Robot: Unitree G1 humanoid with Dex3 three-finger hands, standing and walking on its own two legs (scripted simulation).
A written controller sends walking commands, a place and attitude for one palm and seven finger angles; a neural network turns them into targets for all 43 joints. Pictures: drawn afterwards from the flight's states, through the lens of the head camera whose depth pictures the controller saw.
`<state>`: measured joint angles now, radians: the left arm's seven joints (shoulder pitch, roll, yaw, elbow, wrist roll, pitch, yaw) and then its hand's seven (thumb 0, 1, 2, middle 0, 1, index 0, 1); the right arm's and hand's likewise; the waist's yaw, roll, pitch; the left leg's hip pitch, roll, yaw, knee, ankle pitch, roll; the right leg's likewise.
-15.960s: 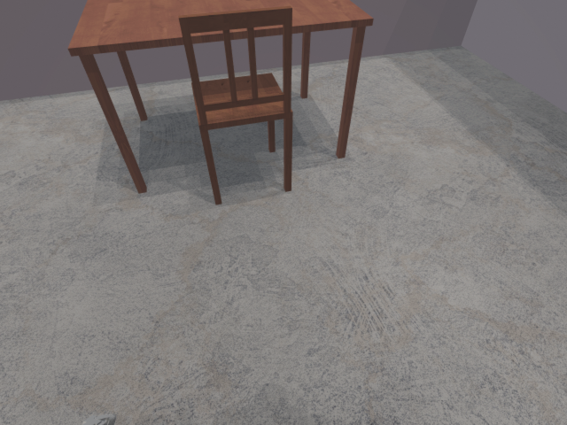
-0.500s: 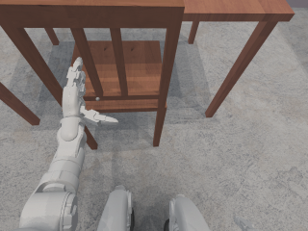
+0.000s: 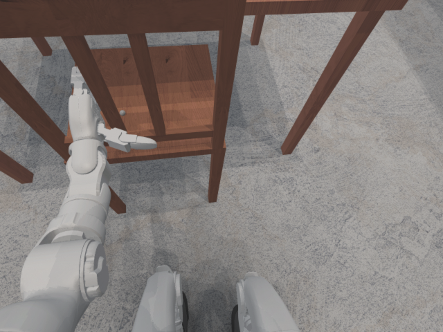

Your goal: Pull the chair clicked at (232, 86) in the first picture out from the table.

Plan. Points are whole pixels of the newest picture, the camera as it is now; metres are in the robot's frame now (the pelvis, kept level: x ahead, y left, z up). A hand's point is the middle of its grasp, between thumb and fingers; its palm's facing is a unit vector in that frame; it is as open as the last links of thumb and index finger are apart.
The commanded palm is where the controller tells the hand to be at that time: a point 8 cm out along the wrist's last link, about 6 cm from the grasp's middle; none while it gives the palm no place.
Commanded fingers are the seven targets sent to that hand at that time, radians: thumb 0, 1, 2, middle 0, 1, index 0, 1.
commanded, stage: push the fingers through the gap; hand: left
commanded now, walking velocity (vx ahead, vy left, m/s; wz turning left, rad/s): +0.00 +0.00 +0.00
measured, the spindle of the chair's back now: (102, 95) +0.53 +0.19 +0.04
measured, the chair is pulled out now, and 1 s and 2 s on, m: -0.01 -0.01 0.01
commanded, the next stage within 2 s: hook a spindle and tug to test in 0.40 s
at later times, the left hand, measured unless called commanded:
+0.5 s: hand (122, 110) +0.50 +0.16 +0.04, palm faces +0.12 -0.99 -0.03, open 17.0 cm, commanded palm +0.47 +0.19 +0.04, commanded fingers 0.00 -0.50 0.30 -0.08 -0.13 -0.08 -0.13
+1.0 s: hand (119, 108) +0.50 +0.16 +0.04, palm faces +0.14 -0.99 -0.02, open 13.5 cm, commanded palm +0.47 +0.19 +0.04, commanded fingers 0.00 0.12 0.56 -0.50 -1.45 -0.50 -1.45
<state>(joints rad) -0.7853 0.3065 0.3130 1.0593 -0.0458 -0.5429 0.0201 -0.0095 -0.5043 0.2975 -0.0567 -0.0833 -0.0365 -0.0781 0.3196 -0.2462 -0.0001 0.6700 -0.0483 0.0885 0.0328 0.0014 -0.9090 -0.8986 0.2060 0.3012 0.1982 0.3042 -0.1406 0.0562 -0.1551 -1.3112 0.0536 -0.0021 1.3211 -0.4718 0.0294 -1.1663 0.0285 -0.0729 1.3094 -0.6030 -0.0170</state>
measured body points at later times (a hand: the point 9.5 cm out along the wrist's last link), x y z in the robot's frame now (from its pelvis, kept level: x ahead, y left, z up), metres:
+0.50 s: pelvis +0.01 +0.00 +0.00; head +0.15 +0.02 +0.43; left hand +0.49 +0.21 +0.04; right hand +0.06 -0.26 -0.12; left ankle +0.07 +0.10 -0.61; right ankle +0.01 -0.12 -0.61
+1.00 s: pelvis +0.01 +0.00 +0.01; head +0.16 +0.02 +0.43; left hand +0.49 +0.21 +0.04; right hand +0.05 -0.26 -0.12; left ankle +0.07 +0.10 -0.61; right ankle +0.01 -0.12 -0.61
